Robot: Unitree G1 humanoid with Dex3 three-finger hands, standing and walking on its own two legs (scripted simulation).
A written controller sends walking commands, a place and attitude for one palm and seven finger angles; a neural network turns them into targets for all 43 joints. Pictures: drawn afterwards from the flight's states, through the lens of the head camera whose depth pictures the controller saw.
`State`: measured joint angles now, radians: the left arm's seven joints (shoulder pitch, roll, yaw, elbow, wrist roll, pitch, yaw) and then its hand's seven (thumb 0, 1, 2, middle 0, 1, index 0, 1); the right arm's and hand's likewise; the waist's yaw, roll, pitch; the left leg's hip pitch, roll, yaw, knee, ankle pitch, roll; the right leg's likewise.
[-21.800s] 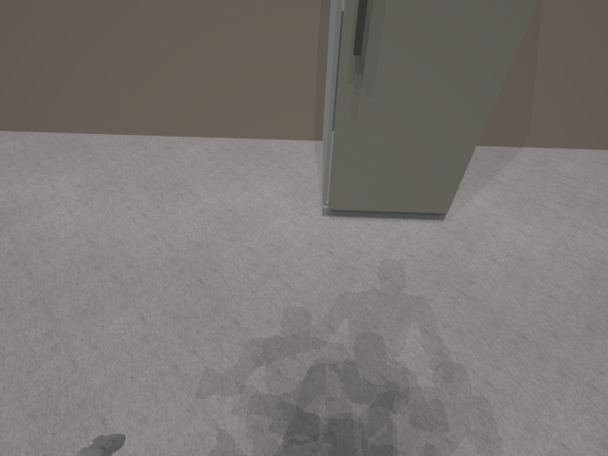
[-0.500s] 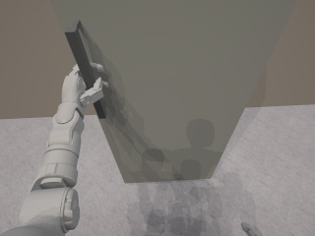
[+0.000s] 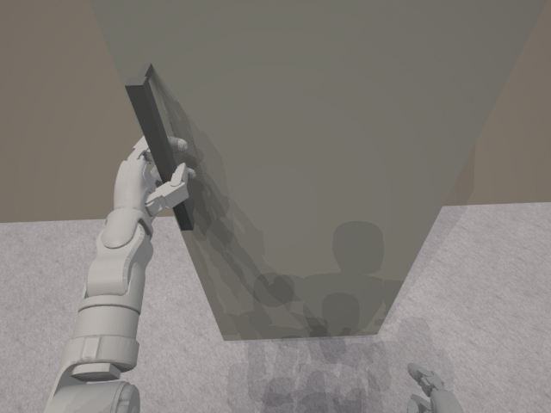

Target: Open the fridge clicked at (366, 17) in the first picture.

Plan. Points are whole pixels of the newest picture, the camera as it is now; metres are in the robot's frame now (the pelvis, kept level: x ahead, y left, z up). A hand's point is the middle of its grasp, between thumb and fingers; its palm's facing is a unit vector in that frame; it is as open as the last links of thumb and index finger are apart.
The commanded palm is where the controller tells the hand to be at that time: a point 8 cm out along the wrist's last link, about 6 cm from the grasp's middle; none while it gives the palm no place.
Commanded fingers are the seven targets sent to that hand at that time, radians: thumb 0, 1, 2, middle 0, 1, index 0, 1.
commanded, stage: pull the door a little, standing still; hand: left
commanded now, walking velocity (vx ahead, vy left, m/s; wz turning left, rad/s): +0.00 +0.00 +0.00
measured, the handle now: (170, 158) +0.44 +0.18 +0.15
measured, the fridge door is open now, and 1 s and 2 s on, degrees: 0 16 49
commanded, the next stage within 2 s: walk backward, drawing the door open in 0.18 s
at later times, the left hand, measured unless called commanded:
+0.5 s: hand (176, 229) +0.32 +0.15 +0.14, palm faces +0.04 -0.98 -0.21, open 6.5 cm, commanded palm +0.29 +0.20 +0.14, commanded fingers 0.00 0.90 0.90 -0.45 -1.40 -0.45 -1.40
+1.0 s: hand (188, 262) +0.27 +0.12 +0.14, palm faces +0.24 -0.95 -0.22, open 6.6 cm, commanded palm +0.22 +0.17 +0.14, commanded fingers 0.00 0.90 0.90 -0.45 -1.40 -0.45 -1.40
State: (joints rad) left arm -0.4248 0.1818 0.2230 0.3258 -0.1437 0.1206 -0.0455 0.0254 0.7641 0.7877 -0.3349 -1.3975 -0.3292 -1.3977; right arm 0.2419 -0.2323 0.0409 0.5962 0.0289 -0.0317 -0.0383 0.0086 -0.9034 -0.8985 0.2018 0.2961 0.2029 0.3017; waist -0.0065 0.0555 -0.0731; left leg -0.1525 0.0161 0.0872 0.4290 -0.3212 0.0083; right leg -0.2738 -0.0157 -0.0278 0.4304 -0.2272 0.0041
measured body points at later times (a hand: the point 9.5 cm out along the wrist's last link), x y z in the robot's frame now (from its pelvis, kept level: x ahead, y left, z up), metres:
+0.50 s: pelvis +0.05 +0.02 +0.00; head +0.09 +0.00 +0.44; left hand +0.31 +0.20 +0.15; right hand +0.24 -0.22 -0.10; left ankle -0.08 +0.12 -0.72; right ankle -0.01 -0.11 -0.73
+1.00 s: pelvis +0.07 -0.04 -0.01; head +0.08 -0.06 +0.44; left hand +0.25 +0.17 +0.15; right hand +0.29 -0.21 -0.10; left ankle +0.04 +0.10 -0.70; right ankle +0.13 -0.04 -0.74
